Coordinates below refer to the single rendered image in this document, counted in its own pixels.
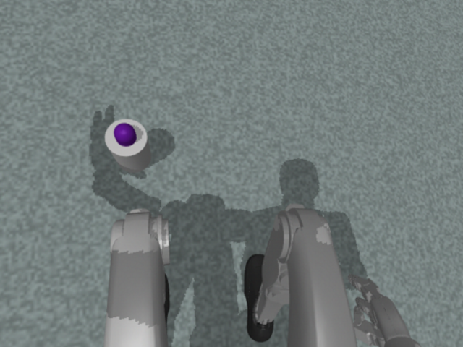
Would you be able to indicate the right robot hand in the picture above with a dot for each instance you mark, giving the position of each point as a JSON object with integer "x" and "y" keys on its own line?
{"x": 382, "y": 313}

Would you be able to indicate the right robot foot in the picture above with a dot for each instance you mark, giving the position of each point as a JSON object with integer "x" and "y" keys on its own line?
{"x": 253, "y": 281}

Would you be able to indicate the bottle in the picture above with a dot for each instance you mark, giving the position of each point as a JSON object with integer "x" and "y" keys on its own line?
{"x": 127, "y": 141}

